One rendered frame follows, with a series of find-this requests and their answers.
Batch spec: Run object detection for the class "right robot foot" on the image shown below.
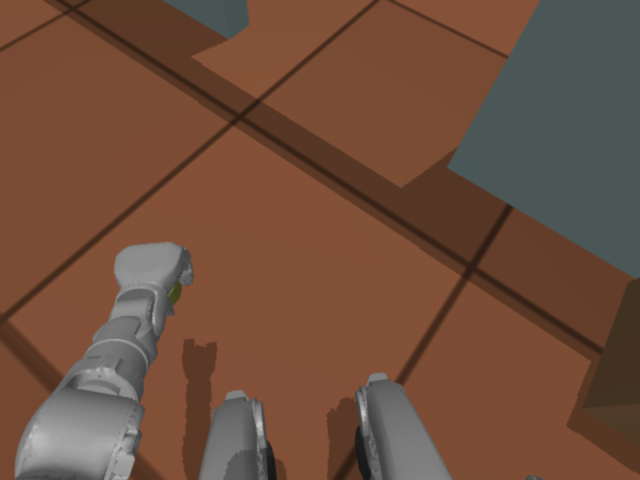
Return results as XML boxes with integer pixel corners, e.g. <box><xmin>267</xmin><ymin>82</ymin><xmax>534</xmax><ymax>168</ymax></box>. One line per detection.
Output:
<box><xmin>355</xmin><ymin>425</ymin><xmax>372</xmax><ymax>480</ymax></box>

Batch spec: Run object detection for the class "left robot hand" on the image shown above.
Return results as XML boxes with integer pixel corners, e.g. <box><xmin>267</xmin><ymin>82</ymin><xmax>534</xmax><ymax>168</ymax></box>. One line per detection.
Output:
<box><xmin>114</xmin><ymin>242</ymin><xmax>193</xmax><ymax>316</ymax></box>

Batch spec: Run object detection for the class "left robot arm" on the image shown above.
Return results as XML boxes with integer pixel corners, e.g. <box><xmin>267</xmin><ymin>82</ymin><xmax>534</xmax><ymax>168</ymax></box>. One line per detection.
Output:
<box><xmin>13</xmin><ymin>283</ymin><xmax>169</xmax><ymax>480</ymax></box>

